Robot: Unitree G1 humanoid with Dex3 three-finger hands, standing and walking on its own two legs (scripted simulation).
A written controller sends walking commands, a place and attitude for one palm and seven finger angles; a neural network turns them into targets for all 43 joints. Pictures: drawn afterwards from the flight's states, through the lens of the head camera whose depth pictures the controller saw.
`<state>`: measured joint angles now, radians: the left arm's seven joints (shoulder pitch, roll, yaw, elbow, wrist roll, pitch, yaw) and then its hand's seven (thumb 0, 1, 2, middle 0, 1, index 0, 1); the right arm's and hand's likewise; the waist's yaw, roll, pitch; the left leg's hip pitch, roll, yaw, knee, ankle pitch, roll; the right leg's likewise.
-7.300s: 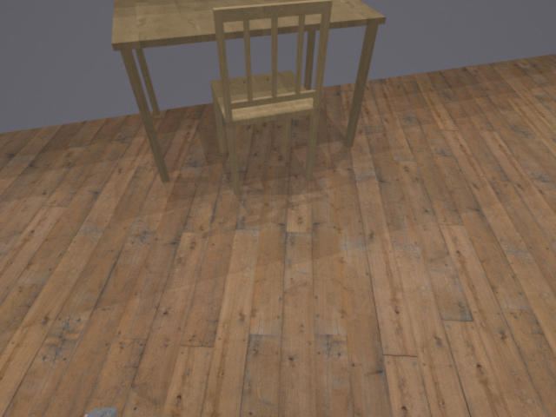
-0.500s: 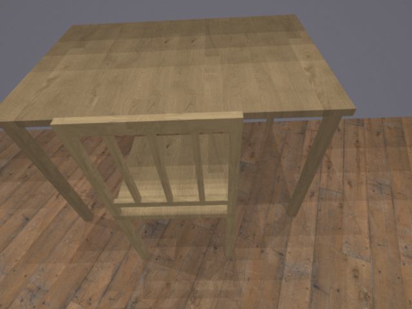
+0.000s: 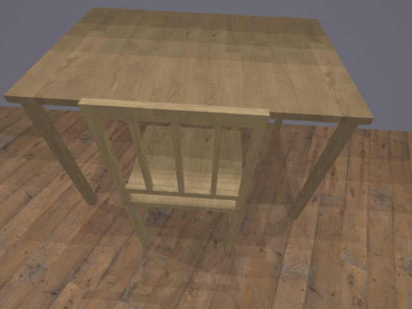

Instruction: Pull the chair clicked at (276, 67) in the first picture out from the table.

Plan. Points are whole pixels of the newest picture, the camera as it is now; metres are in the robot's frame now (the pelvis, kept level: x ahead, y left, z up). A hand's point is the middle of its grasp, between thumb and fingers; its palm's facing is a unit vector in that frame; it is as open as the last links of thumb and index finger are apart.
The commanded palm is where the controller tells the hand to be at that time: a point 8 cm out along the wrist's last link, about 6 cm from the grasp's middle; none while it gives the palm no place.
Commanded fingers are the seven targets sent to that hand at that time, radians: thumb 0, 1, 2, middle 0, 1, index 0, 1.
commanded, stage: come to a stop and stand still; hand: left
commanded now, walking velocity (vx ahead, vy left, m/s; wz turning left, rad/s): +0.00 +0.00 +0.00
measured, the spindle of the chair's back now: (178, 160) +0.51 +0.13 -0.09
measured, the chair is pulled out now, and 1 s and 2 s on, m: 0.00 0.00 0.00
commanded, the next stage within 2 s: look again from close up in 0.24 s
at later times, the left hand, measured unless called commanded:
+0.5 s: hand out of the picture -0.01 +0.18 -0.17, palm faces +0.00 -0.98 -0.20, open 7.4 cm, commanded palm none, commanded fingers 0.00 0.90 0.90 -0.20 -0.30 -0.20 -0.30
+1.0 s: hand out of the picture +0.00 +0.17 -0.17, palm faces +0.01 -0.98 -0.19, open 7.4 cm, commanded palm none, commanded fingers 0.00 0.90 0.90 -0.20 -0.30 -0.20 -0.30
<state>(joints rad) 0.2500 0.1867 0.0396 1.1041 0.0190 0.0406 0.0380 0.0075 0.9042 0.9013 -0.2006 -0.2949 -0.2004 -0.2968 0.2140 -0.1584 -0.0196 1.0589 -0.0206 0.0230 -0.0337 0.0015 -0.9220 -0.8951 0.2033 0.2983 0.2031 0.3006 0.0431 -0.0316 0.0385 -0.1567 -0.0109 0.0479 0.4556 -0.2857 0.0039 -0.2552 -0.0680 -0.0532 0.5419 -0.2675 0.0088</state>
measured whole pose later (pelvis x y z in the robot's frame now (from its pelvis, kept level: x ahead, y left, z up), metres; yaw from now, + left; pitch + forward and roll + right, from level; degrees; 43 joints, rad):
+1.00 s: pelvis +0.00 +0.01 +0.00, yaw -1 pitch -1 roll +1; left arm 0.29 0.14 -0.01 1.12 0.01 -0.01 0.03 0.01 0.91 0.90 -0.20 -0.29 -0.20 -0.30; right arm 0.31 -0.15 0.02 1.12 -0.01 -0.02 -0.03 0.00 -0.91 -0.90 0.20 0.30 0.20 0.30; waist 0.00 0.01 0.04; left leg -0.15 0.00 0.06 0.45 -0.28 0.01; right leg -0.23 -0.05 -0.04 0.49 -0.24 0.01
